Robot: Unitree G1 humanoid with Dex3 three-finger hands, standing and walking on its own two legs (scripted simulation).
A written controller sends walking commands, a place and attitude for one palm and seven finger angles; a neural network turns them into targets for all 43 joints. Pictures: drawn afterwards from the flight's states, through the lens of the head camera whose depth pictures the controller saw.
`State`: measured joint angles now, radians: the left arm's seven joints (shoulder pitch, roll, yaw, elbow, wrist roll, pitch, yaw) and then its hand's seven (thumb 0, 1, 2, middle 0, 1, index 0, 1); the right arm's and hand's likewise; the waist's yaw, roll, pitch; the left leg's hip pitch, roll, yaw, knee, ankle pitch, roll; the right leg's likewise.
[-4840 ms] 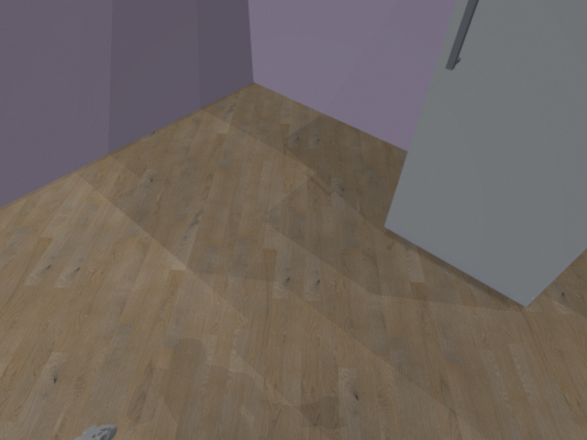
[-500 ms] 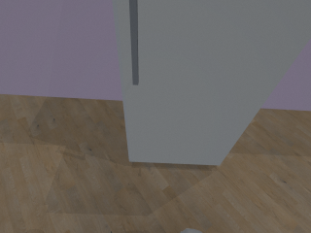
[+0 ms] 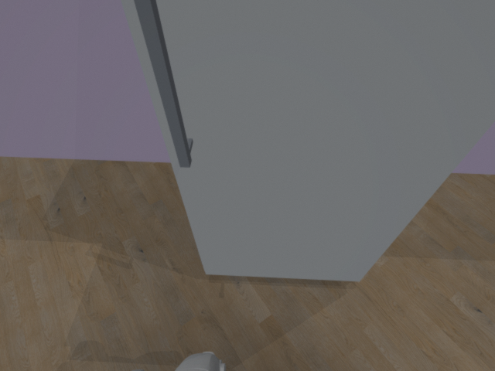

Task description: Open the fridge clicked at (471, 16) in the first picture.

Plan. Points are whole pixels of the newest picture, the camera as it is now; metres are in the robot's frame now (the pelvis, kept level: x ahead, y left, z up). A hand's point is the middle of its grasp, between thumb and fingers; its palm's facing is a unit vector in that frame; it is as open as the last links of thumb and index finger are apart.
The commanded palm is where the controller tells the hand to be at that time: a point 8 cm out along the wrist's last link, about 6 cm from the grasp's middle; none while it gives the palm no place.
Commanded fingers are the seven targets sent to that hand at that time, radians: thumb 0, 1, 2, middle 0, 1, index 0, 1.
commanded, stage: come to a stop and stand still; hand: left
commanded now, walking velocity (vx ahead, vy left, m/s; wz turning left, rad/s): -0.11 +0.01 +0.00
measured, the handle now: (163, 50) +0.48 +0.15 +0.26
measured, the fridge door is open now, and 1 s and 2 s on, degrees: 0 0 0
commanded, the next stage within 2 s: look again from close up in 1.24 s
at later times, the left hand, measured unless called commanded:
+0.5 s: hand out of the picture -0.01 +0.23 -0.17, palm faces +0.02 -0.98 -0.20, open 7.4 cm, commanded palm none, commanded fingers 0.00 0.90 0.90 -0.20 -0.30 -0.20 -0.30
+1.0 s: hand out of the picture -0.10 +0.11 -0.17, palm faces +0.07 -0.99 -0.16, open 7.3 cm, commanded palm none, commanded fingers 0.00 0.90 0.90 -0.20 -0.30 -0.20 -0.30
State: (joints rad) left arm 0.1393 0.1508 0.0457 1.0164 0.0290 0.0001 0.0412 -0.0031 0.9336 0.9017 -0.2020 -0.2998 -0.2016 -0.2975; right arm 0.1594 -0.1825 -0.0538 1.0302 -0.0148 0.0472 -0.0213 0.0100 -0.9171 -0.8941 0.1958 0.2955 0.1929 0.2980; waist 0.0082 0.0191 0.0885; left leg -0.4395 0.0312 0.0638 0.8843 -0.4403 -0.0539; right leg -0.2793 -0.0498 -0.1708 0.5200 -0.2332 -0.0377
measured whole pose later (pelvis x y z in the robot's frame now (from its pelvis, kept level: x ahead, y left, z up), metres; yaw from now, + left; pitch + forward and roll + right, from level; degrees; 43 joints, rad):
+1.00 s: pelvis -0.07 -0.04 +0.00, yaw +1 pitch +0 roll -1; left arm 0.30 0.09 0.01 1.16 0.01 0.00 0.04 0.03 0.93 0.90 -0.20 -0.30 -0.20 -0.30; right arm 0.33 -0.11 -0.02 1.18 -0.02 0.02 -0.04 0.01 -0.91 -0.89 0.20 0.30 0.19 0.30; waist -0.02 0.04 0.03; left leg -0.21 0.09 0.02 0.50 -0.29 -0.05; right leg -0.18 0.04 -0.12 0.46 -0.28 -0.07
